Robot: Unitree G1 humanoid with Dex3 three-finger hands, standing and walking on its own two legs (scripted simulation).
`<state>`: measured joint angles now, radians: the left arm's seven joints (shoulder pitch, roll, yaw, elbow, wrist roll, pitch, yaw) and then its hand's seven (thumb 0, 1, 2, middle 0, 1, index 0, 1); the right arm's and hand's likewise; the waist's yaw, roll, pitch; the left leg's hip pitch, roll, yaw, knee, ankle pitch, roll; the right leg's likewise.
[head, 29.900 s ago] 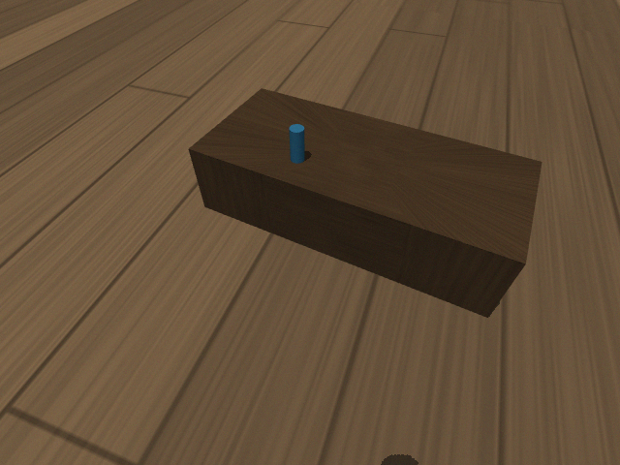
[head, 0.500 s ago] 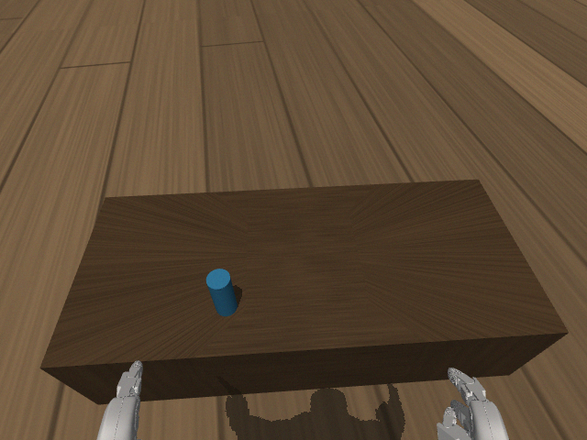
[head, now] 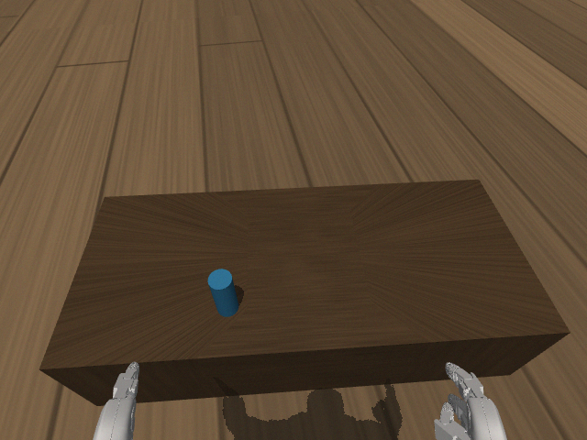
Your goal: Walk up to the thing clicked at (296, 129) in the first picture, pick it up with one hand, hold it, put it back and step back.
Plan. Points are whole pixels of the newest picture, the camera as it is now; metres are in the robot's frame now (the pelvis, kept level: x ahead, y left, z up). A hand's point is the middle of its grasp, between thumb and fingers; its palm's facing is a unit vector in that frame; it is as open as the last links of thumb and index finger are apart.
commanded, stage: home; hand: left
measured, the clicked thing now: (224, 293) +0.52 +0.18 -0.32
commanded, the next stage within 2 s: stand in 0.96 s
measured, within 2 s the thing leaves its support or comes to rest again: neither
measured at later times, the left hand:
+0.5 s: hand (163, 427) +0.17 +0.18 -0.06, palm faces +0.11 -0.96 -0.28, open 17.6 cm
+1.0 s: hand (167, 433) +0.17 +0.17 -0.06, palm faces +0.11 -0.95 -0.28, open 17.6 cm
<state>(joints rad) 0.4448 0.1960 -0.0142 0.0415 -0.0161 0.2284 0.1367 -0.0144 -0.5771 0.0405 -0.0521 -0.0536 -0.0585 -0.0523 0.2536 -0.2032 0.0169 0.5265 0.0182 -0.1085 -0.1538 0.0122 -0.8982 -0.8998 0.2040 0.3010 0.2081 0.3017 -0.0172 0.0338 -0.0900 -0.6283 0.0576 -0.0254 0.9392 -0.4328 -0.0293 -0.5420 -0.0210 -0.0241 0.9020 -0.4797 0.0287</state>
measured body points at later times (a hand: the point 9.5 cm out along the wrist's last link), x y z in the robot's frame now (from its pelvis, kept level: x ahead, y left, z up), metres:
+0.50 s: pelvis +0.01 +0.00 +0.00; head +0.03 +0.00 +0.45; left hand +0.17 +0.23 -0.04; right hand +0.17 -0.24 -0.08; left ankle +0.02 +0.13 -0.69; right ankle -0.01 -0.14 -0.69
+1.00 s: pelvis +0.00 +0.00 +0.00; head +0.02 -0.01 +0.45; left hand +0.16 +0.22 -0.04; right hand +0.16 -0.25 -0.08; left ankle +0.02 +0.13 -0.69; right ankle -0.01 -0.14 -0.69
